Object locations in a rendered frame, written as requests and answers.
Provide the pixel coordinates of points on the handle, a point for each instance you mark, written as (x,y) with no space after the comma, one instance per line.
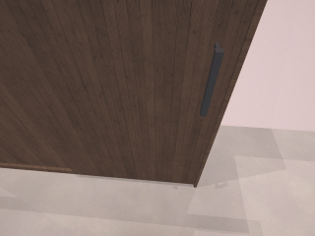
(212,79)

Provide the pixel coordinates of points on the wardrobe door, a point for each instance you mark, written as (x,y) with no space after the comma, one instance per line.
(21,141)
(116,85)

